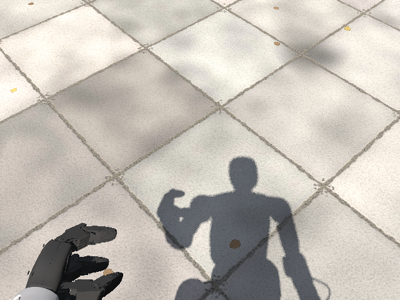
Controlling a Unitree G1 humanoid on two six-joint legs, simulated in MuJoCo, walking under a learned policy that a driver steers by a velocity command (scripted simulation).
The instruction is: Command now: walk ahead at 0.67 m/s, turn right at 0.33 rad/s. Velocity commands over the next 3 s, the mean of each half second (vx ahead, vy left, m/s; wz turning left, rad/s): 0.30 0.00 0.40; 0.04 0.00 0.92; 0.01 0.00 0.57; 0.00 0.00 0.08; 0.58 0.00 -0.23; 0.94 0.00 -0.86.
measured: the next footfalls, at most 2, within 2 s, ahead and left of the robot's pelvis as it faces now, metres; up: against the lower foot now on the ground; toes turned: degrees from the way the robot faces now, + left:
right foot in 0.02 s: +0.22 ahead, -0.04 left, +0.00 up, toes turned -4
left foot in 0.52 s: +0.38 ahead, +0.16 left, +0.00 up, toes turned +19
